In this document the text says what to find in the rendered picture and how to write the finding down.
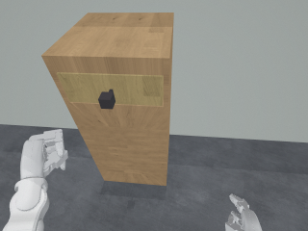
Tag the robot left forearm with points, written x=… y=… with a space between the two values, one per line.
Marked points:
x=29 y=205

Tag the right robot hand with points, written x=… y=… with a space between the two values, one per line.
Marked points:
x=245 y=221

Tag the handle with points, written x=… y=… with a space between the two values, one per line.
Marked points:
x=107 y=99

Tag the cabinet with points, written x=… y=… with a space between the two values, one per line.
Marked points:
x=129 y=143

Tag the drawer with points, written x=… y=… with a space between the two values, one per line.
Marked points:
x=129 y=89

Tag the left robot hand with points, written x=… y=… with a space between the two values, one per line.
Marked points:
x=34 y=154

